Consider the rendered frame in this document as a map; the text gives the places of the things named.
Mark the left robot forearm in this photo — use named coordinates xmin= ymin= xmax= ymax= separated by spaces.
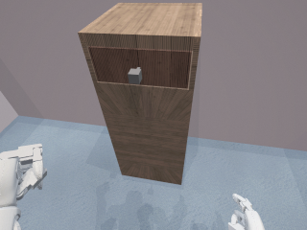
xmin=0 ymin=206 xmax=22 ymax=230

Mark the left robot hand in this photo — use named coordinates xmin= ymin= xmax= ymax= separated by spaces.
xmin=0 ymin=144 xmax=47 ymax=208

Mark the right robot hand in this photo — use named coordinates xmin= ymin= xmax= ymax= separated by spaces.
xmin=228 ymin=194 xmax=265 ymax=230

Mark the drawer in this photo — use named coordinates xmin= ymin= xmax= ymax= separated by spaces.
xmin=88 ymin=46 xmax=192 ymax=89

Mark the cabinet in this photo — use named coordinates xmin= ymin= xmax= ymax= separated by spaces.
xmin=78 ymin=3 xmax=202 ymax=185

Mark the handle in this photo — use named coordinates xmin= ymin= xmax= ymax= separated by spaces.
xmin=128 ymin=67 xmax=142 ymax=84

